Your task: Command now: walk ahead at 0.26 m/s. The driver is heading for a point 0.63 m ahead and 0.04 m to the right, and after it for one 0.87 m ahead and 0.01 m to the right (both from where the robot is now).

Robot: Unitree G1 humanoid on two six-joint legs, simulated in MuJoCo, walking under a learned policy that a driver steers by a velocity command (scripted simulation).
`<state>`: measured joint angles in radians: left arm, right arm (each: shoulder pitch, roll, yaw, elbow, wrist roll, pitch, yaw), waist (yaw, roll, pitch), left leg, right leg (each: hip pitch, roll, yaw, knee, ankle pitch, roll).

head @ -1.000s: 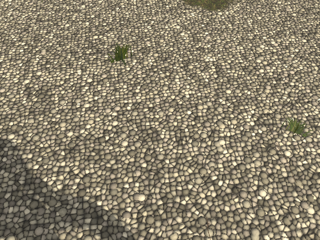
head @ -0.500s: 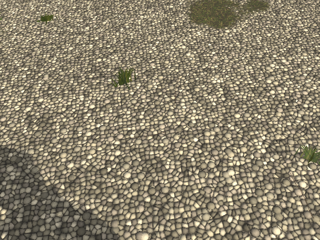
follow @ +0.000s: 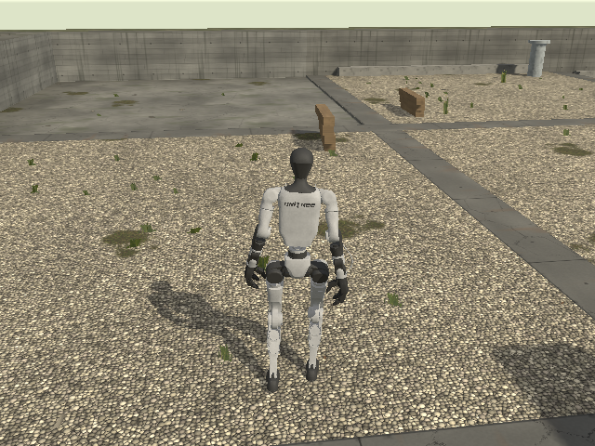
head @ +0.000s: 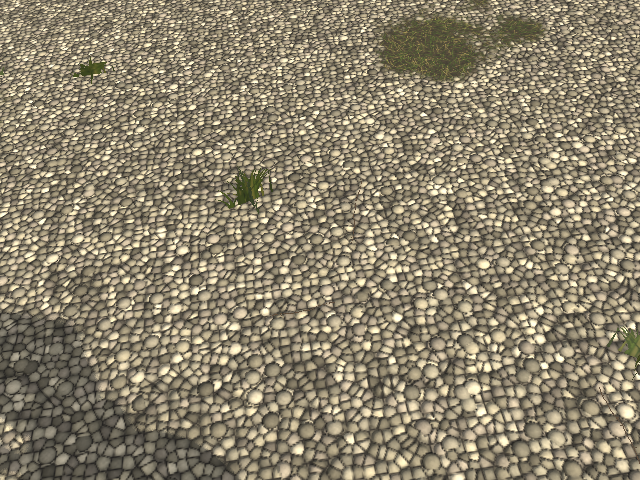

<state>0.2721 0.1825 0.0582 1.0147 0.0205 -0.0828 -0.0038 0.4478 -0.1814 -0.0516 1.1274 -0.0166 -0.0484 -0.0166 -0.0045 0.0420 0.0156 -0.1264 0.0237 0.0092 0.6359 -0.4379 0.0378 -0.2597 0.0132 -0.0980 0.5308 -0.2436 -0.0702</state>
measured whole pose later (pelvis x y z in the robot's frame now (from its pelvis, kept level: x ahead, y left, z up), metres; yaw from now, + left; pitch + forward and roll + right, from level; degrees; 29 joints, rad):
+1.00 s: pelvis +0.24 +0.05 +0.00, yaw -2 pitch -2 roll +0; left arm 0.41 0.18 0.04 1.11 0.02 -0.06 -0.01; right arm 0.30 -0.19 -0.07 1.02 -0.02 -0.07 0.01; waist 0.00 -0.03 0.06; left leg -0.26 -0.04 0.12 0.56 -0.29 0.09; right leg -0.26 -0.03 0.00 1.12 -0.38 -0.08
